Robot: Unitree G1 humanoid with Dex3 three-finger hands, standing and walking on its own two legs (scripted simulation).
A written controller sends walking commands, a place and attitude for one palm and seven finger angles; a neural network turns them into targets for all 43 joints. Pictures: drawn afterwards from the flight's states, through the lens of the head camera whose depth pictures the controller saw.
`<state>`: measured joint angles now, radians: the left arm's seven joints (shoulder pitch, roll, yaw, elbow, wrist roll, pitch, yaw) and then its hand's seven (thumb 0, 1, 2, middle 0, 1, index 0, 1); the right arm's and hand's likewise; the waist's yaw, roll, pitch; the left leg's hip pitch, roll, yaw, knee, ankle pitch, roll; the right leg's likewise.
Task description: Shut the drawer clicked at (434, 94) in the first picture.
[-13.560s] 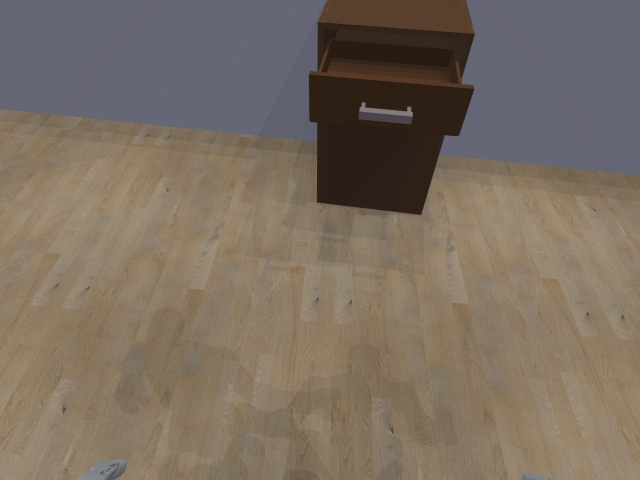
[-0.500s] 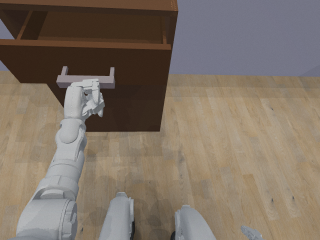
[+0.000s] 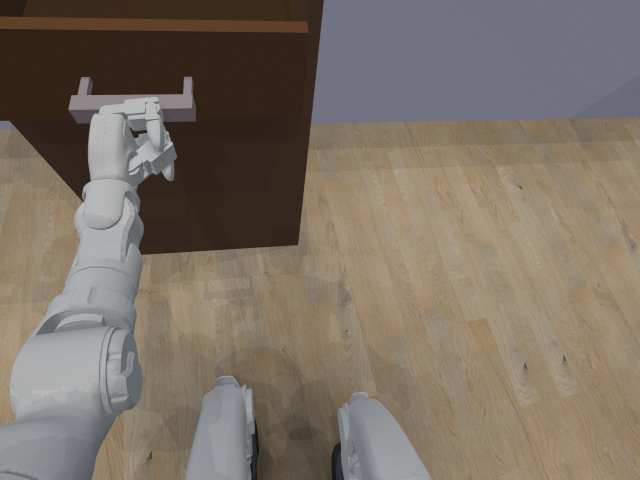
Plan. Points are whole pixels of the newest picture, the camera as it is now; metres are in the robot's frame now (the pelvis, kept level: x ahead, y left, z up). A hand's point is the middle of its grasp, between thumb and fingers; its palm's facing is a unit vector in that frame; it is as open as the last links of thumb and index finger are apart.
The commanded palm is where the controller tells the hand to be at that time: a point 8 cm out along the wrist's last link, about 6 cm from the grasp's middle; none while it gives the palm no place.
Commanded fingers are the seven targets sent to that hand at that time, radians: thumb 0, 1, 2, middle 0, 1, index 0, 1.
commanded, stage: push the drawer shut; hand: left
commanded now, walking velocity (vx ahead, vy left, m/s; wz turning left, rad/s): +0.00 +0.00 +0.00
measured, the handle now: (136, 96) +0.58 +0.21 +0.05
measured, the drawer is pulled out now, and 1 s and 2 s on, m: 0.06 0.00 0.00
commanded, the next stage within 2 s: pull the fist back off the drawer in 0.84 s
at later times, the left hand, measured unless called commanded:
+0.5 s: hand (173, 109) +0.56 +0.16 +0.05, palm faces +0.05 -1.00 -0.05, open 3.2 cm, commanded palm +0.56 +0.18 +0.06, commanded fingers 0.00 0.90 0.90 -1.40 -1.60 -1.40 -1.60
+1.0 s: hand (164, 106) +0.57 +0.18 +0.05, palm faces +0.04 -1.00 -0.07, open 3.0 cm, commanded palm +0.60 +0.17 +0.06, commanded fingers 0.00 0.90 0.90 -1.40 -1.60 -1.40 -1.60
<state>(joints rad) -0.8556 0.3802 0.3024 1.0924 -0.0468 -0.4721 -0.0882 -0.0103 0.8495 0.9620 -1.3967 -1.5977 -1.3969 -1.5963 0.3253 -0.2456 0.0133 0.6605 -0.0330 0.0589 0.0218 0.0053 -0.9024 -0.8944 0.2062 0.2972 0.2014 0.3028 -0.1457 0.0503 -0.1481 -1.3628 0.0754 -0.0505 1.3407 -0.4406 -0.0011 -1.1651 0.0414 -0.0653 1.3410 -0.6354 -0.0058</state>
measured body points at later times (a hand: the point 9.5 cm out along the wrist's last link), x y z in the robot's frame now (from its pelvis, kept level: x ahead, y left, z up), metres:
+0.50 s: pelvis +0.00 +0.00 -0.01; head +0.18 +0.04 +0.40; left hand +0.55 +0.22 +0.05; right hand -0.01 -0.26 -0.12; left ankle +0.09 +0.12 -0.60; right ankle +0.00 -0.12 -0.60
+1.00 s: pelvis -0.03 +0.01 -0.03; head +0.16 +0.06 +0.38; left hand +0.56 +0.23 +0.06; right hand -0.04 -0.26 -0.12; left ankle +0.09 +0.12 -0.60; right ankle +0.00 -0.12 -0.60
